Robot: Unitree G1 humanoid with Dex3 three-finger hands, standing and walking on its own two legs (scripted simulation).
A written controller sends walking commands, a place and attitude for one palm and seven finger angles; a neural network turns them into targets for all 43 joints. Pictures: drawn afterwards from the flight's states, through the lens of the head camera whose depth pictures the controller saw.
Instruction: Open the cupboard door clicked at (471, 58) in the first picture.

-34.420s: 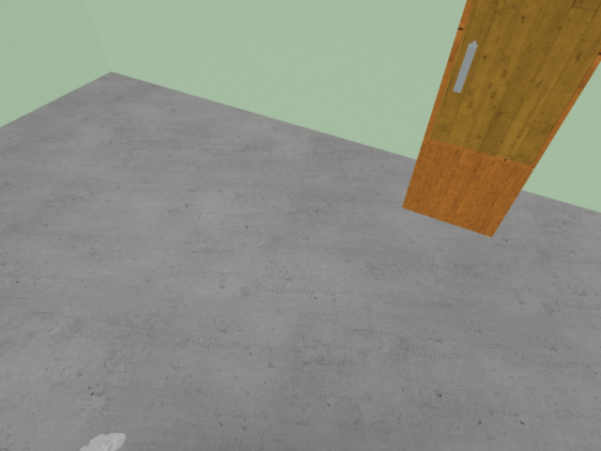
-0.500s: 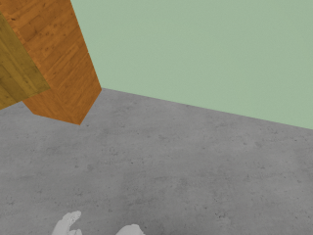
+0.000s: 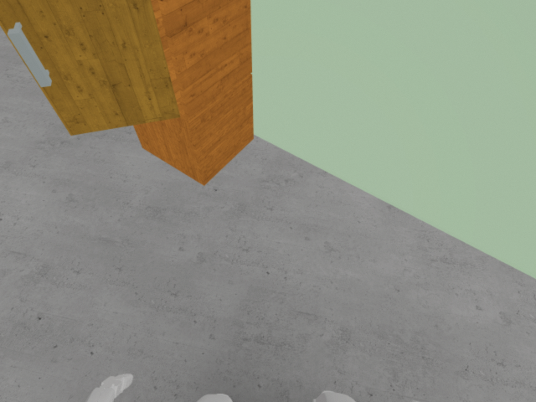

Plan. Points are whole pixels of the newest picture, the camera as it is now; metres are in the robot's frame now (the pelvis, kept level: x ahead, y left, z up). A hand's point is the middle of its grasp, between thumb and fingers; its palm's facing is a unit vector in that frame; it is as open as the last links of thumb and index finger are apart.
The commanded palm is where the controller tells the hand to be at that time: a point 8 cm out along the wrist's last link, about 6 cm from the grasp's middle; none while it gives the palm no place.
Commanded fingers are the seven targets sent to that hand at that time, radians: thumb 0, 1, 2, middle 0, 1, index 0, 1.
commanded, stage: turn to face it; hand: left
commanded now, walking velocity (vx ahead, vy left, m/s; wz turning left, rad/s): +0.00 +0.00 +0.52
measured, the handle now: (32, 55) +0.90 +0.69 -0.03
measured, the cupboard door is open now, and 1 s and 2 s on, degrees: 51 51 51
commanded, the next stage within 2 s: take the last steps up to it in 0.40 s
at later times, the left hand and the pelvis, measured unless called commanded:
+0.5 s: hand out of the picture +0.00 +0.21 -0.18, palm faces +0.27 -0.94 -0.21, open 7.4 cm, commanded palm none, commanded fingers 0.00 0.90 0.90 -0.20 -0.30 -0.20 -0.30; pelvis +0.01 +0.00 +0.00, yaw +14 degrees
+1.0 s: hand out of the picture -0.06 +0.20 -0.17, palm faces +0.46 -0.87 -0.17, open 7.4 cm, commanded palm none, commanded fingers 0.00 0.90 0.90 -0.20 -0.30 -0.20 -0.30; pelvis +0.07 +0.06 +0.00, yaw +23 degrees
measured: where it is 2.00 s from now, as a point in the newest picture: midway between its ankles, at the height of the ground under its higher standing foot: (199, 342)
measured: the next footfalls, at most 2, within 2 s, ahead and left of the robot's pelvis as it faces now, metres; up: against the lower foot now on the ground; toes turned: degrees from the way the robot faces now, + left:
right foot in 0.06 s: +0.05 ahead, -0.14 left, +0.00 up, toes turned -1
left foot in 0.36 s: +0.03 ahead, +0.12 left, +0.00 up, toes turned +15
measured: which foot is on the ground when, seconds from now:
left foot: down 0.00-0.06, up 0.08-0.34, down 0.36-0.64, up 0.66-1.00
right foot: up 0.00-0.04, down 0.06-0.36, up 0.38-0.62, down 0.64-1.00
